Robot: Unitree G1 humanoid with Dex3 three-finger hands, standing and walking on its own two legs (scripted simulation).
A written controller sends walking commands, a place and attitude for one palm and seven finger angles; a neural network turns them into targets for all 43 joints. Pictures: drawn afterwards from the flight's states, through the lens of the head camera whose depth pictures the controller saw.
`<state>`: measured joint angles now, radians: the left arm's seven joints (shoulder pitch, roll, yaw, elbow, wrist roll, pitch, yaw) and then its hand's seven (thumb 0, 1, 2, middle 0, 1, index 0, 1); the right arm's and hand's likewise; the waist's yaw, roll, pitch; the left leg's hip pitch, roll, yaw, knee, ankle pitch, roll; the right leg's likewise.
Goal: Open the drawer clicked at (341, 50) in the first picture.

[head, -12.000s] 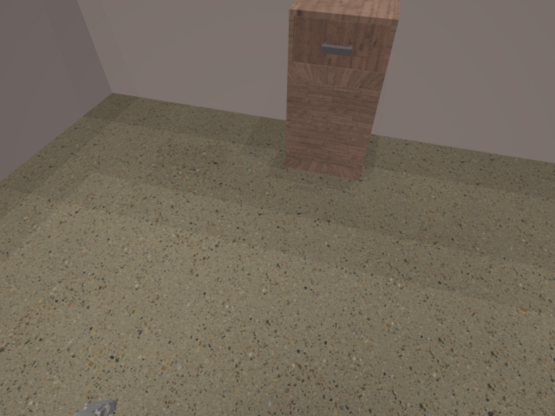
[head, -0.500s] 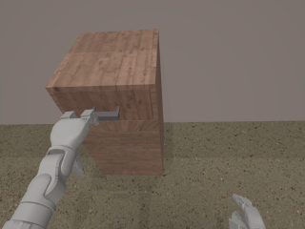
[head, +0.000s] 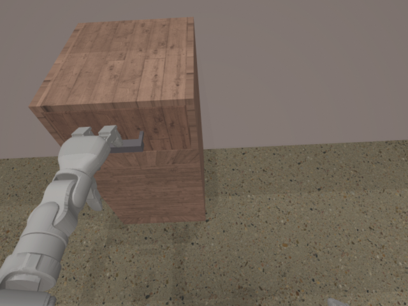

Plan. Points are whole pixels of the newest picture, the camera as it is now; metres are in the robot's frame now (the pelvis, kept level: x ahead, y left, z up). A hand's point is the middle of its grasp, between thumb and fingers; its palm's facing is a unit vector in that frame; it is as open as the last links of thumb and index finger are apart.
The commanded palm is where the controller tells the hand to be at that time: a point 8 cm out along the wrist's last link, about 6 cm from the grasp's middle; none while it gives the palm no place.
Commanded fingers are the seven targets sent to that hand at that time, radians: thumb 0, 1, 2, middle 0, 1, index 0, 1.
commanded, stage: move the hooked fingers above the handle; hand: left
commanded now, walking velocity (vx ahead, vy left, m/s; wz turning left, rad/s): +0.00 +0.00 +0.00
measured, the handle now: (122, 140) +0.54 +0.27 -0.06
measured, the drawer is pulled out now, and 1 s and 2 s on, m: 0.00 0.00 0.00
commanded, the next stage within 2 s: none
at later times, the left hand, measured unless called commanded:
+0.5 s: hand (105, 152) +0.43 +0.26 +0.02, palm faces -0.05 -0.03 -1.00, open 13.8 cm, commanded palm +0.42 +0.27 +0.08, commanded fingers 0.00 -0.50 0.30 -0.30 -1.20 -0.30 -1.20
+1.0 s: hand (117, 139) +0.49 +0.25 +0.00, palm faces -0.06 -0.03 -1.00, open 13.8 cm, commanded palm +0.46 +0.27 +0.06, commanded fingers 0.00 -0.50 0.30 -0.30 -1.20 -0.30 -1.20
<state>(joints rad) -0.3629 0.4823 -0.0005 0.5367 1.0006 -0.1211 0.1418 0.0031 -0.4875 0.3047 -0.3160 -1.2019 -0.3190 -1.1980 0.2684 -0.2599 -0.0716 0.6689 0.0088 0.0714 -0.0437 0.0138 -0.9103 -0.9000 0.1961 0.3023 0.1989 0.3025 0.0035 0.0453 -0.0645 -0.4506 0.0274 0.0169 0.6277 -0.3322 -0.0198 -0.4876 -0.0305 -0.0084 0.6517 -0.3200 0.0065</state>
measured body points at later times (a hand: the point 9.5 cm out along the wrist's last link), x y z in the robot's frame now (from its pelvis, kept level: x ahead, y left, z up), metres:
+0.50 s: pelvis -0.01 +0.02 -0.01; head +0.06 +0.01 +0.43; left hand +0.43 +0.26 +0.08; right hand +0.04 -0.26 -0.14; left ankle -0.02 +0.14 -0.72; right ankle +0.00 -0.12 -0.72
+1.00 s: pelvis -0.01 +0.02 -0.03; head +0.10 +0.01 +0.41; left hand +0.48 +0.25 +0.06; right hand -0.03 -0.26 -0.15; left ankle -0.02 +0.14 -0.72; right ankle +0.00 -0.12 -0.72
